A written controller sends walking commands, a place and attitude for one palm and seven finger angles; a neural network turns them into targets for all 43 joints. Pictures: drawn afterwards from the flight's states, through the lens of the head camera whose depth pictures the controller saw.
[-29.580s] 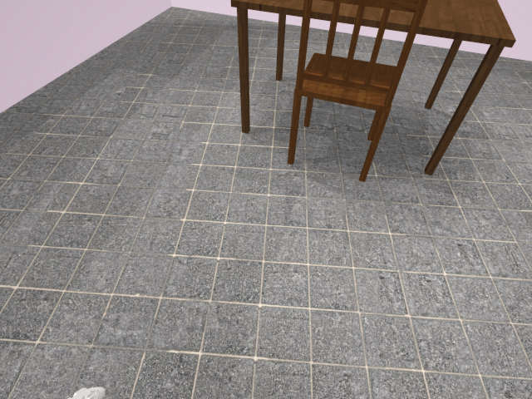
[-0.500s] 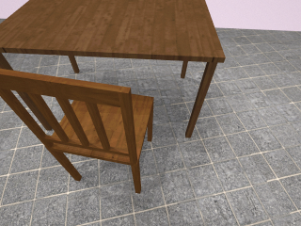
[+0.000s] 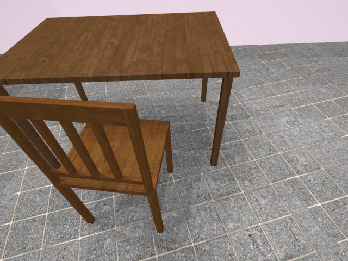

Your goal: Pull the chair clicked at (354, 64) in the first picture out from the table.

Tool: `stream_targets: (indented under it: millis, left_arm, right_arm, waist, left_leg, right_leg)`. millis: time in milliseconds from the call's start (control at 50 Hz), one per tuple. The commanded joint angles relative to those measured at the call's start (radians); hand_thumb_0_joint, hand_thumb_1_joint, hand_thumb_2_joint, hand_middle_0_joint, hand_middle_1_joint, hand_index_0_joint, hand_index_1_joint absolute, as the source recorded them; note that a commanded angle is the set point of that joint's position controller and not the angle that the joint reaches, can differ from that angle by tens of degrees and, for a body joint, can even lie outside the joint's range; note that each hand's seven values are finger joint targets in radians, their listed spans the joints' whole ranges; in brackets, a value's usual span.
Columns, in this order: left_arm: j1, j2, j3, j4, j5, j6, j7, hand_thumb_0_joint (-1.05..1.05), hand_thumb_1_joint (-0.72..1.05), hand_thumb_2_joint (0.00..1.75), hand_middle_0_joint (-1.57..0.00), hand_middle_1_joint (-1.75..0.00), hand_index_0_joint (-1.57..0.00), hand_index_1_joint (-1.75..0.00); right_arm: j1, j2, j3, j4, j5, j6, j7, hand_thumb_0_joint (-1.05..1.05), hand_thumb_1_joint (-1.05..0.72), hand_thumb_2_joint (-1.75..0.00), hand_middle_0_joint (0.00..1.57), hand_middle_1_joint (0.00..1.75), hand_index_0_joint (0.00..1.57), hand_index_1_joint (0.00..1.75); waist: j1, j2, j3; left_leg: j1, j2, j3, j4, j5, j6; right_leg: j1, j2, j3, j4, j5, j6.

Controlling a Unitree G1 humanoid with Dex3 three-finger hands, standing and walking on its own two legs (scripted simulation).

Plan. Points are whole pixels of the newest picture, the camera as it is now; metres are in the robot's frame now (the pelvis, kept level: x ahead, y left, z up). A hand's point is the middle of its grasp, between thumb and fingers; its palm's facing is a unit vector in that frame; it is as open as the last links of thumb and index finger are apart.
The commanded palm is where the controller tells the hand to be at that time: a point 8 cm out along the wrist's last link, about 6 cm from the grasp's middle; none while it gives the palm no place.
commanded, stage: come to a stop and stand still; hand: left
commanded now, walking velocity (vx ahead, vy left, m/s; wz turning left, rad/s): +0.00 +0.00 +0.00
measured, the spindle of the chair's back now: (82, 150) +0.46 +0.34 -0.07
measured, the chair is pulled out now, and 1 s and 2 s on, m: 0.22 0.22 0.22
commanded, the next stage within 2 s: look again from close up in 1.02 s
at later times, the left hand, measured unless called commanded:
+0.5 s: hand out of the picture +0.02 +0.16 -0.17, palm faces +0.01 -0.98 -0.19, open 7.3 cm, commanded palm none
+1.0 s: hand out of the picture +0.03 +0.16 -0.17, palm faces +0.02 -0.98 -0.19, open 7.3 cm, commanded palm none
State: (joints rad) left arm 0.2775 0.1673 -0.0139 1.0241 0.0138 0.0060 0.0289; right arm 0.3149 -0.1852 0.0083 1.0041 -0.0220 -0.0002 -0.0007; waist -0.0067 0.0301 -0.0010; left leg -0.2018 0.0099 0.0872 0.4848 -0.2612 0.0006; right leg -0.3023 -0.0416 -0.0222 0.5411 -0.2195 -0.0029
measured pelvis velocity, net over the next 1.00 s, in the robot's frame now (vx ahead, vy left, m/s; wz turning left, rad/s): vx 0.04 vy -0.01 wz -0.01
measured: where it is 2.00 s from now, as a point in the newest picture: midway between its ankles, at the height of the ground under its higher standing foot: outside the picture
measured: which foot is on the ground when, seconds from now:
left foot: down 0.00-1.00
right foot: down 0.00-1.00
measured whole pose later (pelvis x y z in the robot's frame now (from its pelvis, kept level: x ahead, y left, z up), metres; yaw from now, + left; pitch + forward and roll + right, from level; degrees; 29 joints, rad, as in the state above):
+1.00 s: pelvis +0.04 -0.01 +0.01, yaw +0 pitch -1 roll +0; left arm 0.28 0.15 -0.01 1.13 0.01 -0.01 0.04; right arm 0.29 -0.13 0.01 1.14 -0.01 -0.03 -0.03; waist 0.00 -0.01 0.04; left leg -0.11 0.04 0.08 0.40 -0.28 -0.02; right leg -0.20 -0.01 -0.03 0.45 -0.23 -0.01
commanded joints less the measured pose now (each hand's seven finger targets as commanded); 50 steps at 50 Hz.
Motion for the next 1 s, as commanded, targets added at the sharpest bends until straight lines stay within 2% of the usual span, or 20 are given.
stream_targets:
  millis: [0, 80, 120, 180, 200, 240, 280, 360, 480, 500, 660, 700, 780, 840, 900, 980]
  left_arm:
    - [0.031, 0.121, 0.025, -0.032, 0.002, -0.023, 0.002, 0.00, 0.90, 0.90, -0.20, -0.30, -0.20, -0.30]
    - [0.036, 0.116, 0.027, -0.017, -0.002, -0.030, 0.000, 0.00, 0.90, 0.90, -0.20, -0.30, -0.20, -0.30]
    - [0.033, 0.112, 0.025, -0.007, -0.002, -0.031, 0.000, 0.00, 0.90, 0.90, -0.20, -0.30, -0.20, -0.30]
    - [0.039, 0.107, 0.025, 0.013, -0.004, -0.036, -0.001, 0.00, 0.90, 0.90, -0.20, -0.30, -0.20, -0.30]
    - [0.035, 0.105, 0.023, 0.018, -0.003, -0.035, -0.001, 0.00, 0.90, 0.90, -0.20, -0.30, -0.20, -0.30]
    - [0.043, 0.100, 0.023, 0.030, -0.005, -0.038, 0.000, 0.00, 0.90, 0.90, -0.20, -0.30, -0.20, -0.30]
    - [0.050, 0.097, 0.023, 0.044, -0.005, -0.041, 0.001, 0.00, 0.90, 0.90, -0.20, -0.30, -0.20, -0.30]
    - [0.056, 0.087, 0.020, 0.061, -0.005, -0.041, 0.002, 0.00, 0.90, 0.90, -0.20, -0.30, -0.20, -0.30]
    - [0.066, 0.075, 0.020, 0.078, -0.004, -0.040, 0.004, 0.00, 0.90, 0.90, -0.20, -0.30, -0.20, -0.30]
    - [0.065, 0.073, 0.019, 0.078, -0.003, -0.039, 0.005, 0.00, 0.90, 0.90, -0.20, -0.30, -0.20, -0.30]
    - [0.076, 0.063, 0.020, 0.080, -0.003, -0.039, 0.007, 0.00, 0.90, 0.90, -0.20, -0.30, -0.20, -0.30]
    - [0.073, 0.062, 0.020, 0.080, -0.001, -0.038, 0.007, 0.00, 0.90, 0.90, -0.20, -0.30, -0.20, -0.30]
    - [0.077, 0.066, 0.022, 0.080, -0.002, -0.040, 0.008, 0.00, 0.90, 0.90, -0.20, -0.30, -0.20, -0.30]
    - [0.081, 0.065, 0.023, 0.081, -0.001, -0.040, 0.009, 0.00, 0.90, 0.90, -0.20, -0.30, -0.20, -0.30]
    - [0.078, 0.066, 0.023, 0.081, -0.001, -0.038, 0.008, 0.00, 0.90, 0.90, -0.20, -0.30, -0.20, -0.30]
    - [0.081, 0.066, 0.022, 0.081, -0.002, -0.037, 0.008, 0.00, 0.90, 0.90, -0.20, -0.30, -0.20, -0.30]
  right_arm:
    - [0.058, -0.080, -0.016, -0.009, 0.001, -0.018, -0.008, 0.00, -0.90, -0.90, 0.20, 0.30, 0.20, 0.30]
    - [0.072, -0.072, -0.011, 0.017, 0.002, -0.025, -0.011, 0.00, -0.90, -0.90, 0.20, 0.30, 0.20, 0.30]
    - [0.071, -0.069, -0.011, 0.032, 0.003, -0.024, -0.011, 0.00, -0.90, -0.90, 0.20, 0.30, 0.20, 0.30]
    - [0.080, -0.062, -0.009, 0.052, 0.005, -0.027, -0.014, 0.00, -0.90, -0.90, 0.20, 0.30, 0.20, 0.30]
    - [0.078, -0.057, -0.009, 0.061, 0.005, -0.026, -0.015, 0.00, -0.90, -0.90, 0.20, 0.30, 0.20, 0.30]
    - [0.083, -0.057, -0.007, 0.073, 0.006, -0.031, -0.017, 0.00, -0.90, -0.90, 0.20, 0.30, 0.20, 0.30]
    - [0.081, -0.053, -0.006, 0.085, 0.008, -0.033, -0.020, 0.00, -0.90, -0.90, 0.20, 0.30, 0.20, 0.30]
    - [0.082, -0.045, -0.006, 0.104, 0.009, -0.033, -0.023, 0.00, -0.90, -0.90, 0.20, 0.30, 0.20, 0.30]
    - [0.077, -0.036, -0.007, 0.115, 0.010, -0.032, -0.027, 0.00, -0.90, -0.90, 0.20, 0.30, 0.20, 0.30]
    - [0.071, -0.031, -0.009, 0.118, 0.010, -0.031, -0.028, 0.00, -0.90, -0.90, 0.20, 0.30, 0.20, 0.30]
    - [0.060, -0.034, -0.010, 0.121, 0.010, -0.035, -0.032, 0.00, -0.90, -0.90, 0.20, 0.30, 0.20, 0.30]
    - [0.056, -0.029, -0.011, 0.124, 0.010, -0.034, -0.033, 0.00, -0.90, -0.90, 0.20, 0.30, 0.20, 0.30]
    - [0.057, -0.036, -0.011, 0.121, 0.010, -0.037, -0.033, 0.00, -0.90, -0.90, 0.20, 0.30, 0.20, 0.30]
    - [0.051, -0.035, -0.012, 0.123, 0.010, -0.038, -0.034, 0.00, -0.90, -0.90, 0.20, 0.30, 0.20, 0.30]
    - [0.049, -0.031, -0.011, 0.124, 0.011, -0.036, -0.035, 0.00, -0.90, -0.90, 0.20, 0.30, 0.20, 0.30]
    - [0.052, -0.033, -0.011, 0.126, 0.010, -0.035, -0.034, 0.00, -0.90, -0.90, 0.20, 0.30, 0.20, 0.30]
  waist:
    - [-0.003, -0.071, 0.109]
    - [-0.001, -0.066, 0.068]
    - [0.000, -0.065, 0.080]
    - [-0.002, -0.066, 0.056]
    - [-0.001, -0.068, 0.074]
    - [0.000, -0.032, 0.046]
    - [0.002, -0.046, 0.033]
    - [0.002, -0.037, 0.048]
    - [0.002, -0.034, 0.059]
    - [0.003, -0.040, 0.078]
    - [0.004, -0.028, 0.062]
    - [0.004, -0.046, 0.079]
    - [0.003, -0.043, 0.047]
    - [0.006, -0.024, 0.049]
    - [0.006, -0.041, 0.065]
    - [0.008, -0.024, 0.070]
  left_leg:
    - [-0.089, 0.072, -0.104, -0.149, -0.121, 0.027]
    - [-0.065, 0.074, -0.091, -0.143, -0.068, 0.023]
    - [-0.065, 0.076, -0.091, -0.143, -0.062, 0.021]
    - [-0.039, 0.078, -0.081, -0.138, -0.021, 0.017]
    - [-0.040, 0.082, -0.083, -0.142, -0.021, 0.016]
    - [-0.024, 0.087, -0.081, -0.142, 0.021, 0.016]
    - [-0.018, 0.088, -0.078, -0.137, 0.042, 0.013]
    - [-0.006, 0.093, -0.073, -0.138, 0.062, 0.011]
    - [0.003, 0.097, -0.072, -0.143, 0.069, 0.010]
    - [0.003, 0.101, -0.075, -0.147, 0.072, 0.012]
    - [0.029, 0.105, -0.076, -0.144, 0.121, 0.014]
    - [0.030, 0.109, -0.077, -0.151, 0.126, 0.016]
    - [0.046, 0.107, -0.073, -0.145, 0.148, 0.015]
    - [0.055, 0.109, -0.072, -0.144, 0.173, 0.016]
    - [0.050, 0.112, -0.071, -0.151, 0.157, 0.016]
    - [0.041, 0.107, -0.070, -0.153, 0.130, 0.015]
  right_leg:
    - [-0.024, -0.056, 0.125, -0.185, -0.220, -0.037]
    - [0.014, -0.062, 0.128, -0.189, -0.162, -0.039]
    - [0.016, -0.062, 0.125, -0.194, -0.152, -0.039]
    - [0.037, -0.067, 0.124, -0.197, -0.105, -0.042]
    - [0.034, -0.063, 0.118, -0.200, -0.096, -0.041]
    - [0.062, -0.065, 0.112, -0.187, -0.031, -0.042]
    - [0.086, -0.066, 0.110, -0.181, 0.020, -0.043]
    - [0.091, -0.066, 0.101, -0.178, 0.069, -0.043]
    - [0.093, -0.061, 0.096, -0.177, 0.089, -0.041]
    - [0.086, -0.058, 0.091, -0.180, 0.093, -0.041]
    - [0.102, -0.058, 0.086, -0.163, 0.165, -0.040]
    - [0.097, -0.054, 0.081, -0.163, 0.167, -0.038]
    - [0.119, -0.060, 0.083, -0.155, 0.204, -0.039]
    - [0.120, -0.060, 0.082, -0.152, 0.222, -0.039]
    - [0.118, -0.056, 0.081, -0.157, 0.215, -0.039]
    - [0.116, -0.059, 0.084, -0.162, 0.187, -0.039]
